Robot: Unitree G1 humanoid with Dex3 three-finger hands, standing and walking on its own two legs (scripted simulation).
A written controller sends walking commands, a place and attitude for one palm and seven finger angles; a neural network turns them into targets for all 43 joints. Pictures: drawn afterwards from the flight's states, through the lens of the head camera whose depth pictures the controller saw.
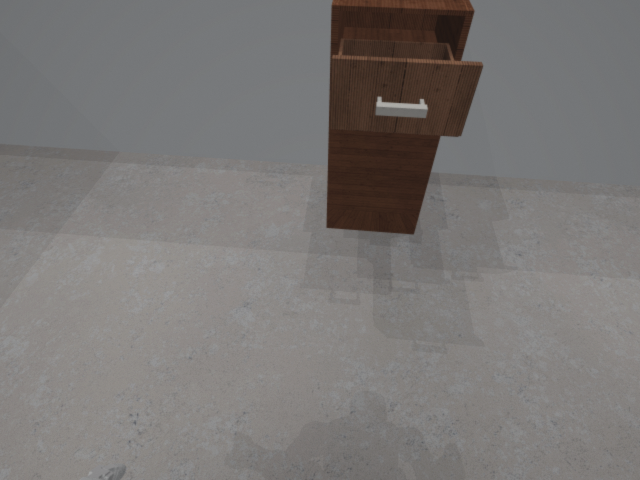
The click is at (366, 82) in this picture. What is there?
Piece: drawer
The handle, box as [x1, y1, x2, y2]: [375, 97, 427, 117]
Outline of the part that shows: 377,97 375,114 425,117 427,107 423,99 420,99 418,104 382,102 381,97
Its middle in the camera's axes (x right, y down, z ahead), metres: +0.19 -0.31 +0.91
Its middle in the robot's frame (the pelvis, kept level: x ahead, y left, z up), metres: +0.91 -0.14 +0.01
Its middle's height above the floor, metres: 0.78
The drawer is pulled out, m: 0.30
